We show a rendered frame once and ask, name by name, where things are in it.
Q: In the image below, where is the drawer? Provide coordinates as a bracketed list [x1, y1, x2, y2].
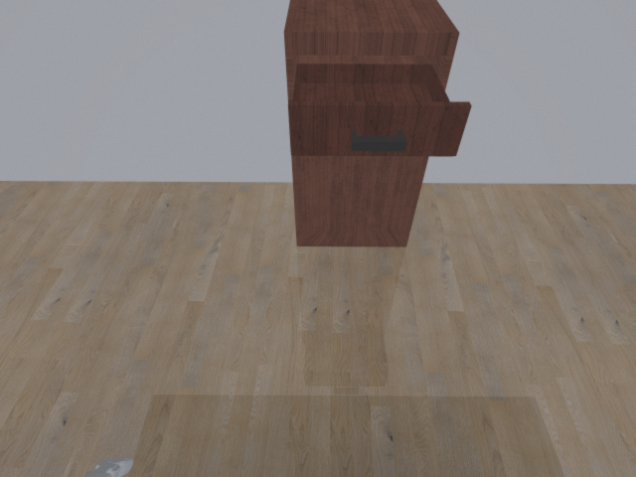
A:
[288, 64, 472, 157]

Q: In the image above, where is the handle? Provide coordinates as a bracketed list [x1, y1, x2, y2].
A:
[351, 130, 407, 151]

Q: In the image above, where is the cabinet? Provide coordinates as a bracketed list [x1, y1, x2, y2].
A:
[284, 0, 459, 247]

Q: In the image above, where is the left robot hand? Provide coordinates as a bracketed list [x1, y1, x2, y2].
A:
[83, 457, 133, 477]

